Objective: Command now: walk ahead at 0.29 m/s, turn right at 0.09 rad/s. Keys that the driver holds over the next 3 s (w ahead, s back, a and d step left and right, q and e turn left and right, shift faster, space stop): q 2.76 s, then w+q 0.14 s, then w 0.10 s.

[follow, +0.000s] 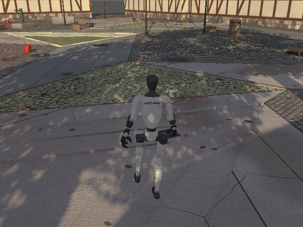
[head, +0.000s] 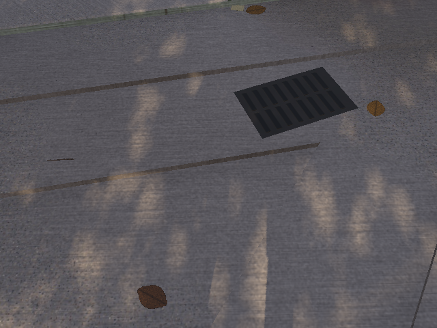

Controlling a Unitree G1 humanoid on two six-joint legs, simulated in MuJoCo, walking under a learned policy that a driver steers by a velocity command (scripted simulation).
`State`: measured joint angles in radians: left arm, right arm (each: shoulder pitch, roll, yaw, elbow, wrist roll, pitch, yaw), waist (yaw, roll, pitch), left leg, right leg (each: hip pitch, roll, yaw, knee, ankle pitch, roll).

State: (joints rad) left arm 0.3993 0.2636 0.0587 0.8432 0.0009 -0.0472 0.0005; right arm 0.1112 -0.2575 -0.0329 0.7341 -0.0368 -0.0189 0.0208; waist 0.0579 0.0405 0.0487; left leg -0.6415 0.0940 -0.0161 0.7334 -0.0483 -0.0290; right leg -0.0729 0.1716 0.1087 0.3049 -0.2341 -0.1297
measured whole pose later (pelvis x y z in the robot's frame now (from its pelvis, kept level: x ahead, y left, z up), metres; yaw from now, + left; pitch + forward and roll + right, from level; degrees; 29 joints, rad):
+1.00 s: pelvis +0.12 -0.01 +0.00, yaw +30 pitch +0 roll +1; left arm 0.23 0.26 0.04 0.75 0.03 0.01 0.02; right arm 0.17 -0.30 -0.07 0.74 0.00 0.10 0.05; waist 0.02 0.02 0.06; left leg -0.35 -0.02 0.00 0.81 -0.45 -0.04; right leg -0.21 -0.05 -0.12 0.47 -0.26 -0.03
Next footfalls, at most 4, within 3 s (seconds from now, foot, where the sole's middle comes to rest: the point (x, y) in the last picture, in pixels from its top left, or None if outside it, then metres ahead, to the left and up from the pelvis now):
0.12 left None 0.21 0.11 -0.78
0.62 right None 0.20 -0.08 -0.78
1.08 left None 0.08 0.09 -0.78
1.62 right None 0.23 -0.02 -0.78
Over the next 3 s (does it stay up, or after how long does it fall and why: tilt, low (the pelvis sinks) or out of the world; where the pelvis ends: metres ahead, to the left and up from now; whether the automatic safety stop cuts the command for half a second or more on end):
stays up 0.12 0.04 0.01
